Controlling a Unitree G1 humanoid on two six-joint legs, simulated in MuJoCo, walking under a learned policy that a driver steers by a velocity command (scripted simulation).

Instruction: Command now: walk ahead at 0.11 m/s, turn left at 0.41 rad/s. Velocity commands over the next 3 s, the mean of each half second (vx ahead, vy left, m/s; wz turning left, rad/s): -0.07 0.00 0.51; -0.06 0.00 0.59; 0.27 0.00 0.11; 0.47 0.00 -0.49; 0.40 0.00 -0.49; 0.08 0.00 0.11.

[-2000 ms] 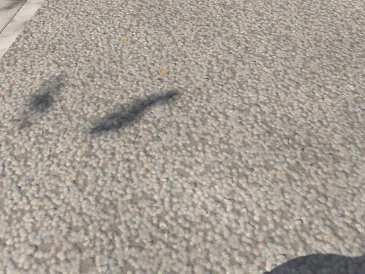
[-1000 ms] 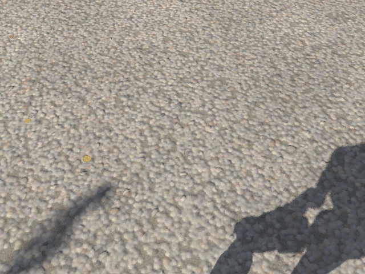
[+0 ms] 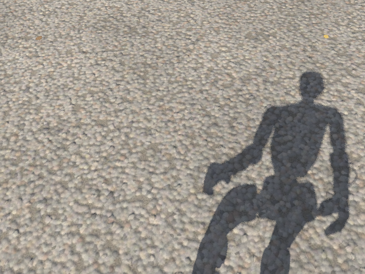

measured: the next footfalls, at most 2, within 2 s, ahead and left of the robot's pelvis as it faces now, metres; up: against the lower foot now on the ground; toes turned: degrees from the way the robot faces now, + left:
left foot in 0.26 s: +0.05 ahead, +0.12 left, +0.00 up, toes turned +13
right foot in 0.72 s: -0.04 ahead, -0.10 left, +0.00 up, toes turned +29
